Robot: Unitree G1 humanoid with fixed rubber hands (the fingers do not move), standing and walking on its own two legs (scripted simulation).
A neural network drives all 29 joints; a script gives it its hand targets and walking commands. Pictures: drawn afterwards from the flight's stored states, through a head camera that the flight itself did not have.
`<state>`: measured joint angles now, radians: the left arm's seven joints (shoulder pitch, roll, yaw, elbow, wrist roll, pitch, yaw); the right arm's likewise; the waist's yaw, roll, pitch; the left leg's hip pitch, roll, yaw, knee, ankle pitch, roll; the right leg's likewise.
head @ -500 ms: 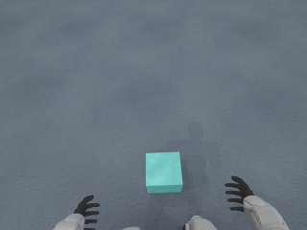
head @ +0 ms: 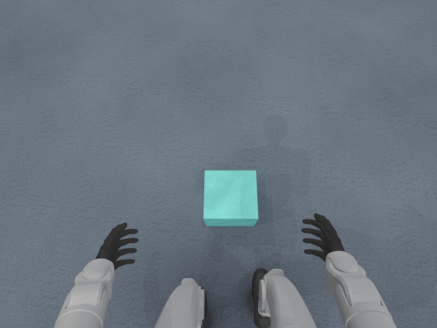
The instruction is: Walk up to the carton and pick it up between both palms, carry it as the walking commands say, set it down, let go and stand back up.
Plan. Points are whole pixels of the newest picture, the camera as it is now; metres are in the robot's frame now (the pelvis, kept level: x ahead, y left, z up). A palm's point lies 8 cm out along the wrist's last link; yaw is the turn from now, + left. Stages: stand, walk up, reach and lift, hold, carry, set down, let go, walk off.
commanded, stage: reach and lift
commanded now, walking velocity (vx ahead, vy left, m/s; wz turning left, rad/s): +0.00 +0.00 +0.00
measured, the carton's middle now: (230, 199) +0.47 +0.01 -0.63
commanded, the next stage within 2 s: none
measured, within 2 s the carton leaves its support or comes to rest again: neither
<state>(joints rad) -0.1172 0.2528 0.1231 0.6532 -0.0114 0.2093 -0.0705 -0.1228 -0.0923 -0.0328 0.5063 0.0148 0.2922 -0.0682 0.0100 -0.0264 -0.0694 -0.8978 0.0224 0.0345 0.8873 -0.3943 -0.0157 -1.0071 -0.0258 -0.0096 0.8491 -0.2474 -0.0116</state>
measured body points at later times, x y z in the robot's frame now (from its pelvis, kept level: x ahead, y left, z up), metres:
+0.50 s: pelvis -0.01 -0.02 -0.03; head +0.24 -0.03 +0.34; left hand +0.36 +0.24 -0.16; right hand +0.39 -0.18 -0.17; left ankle +0.01 +0.13 -0.68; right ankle +0.08 -0.11 -0.68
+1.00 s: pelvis -0.01 +0.00 -0.04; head +0.30 +0.00 +0.28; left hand +0.46 +0.22 -0.18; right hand +0.48 -0.16 -0.18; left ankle +0.01 +0.13 -0.68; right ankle +0.08 -0.11 -0.68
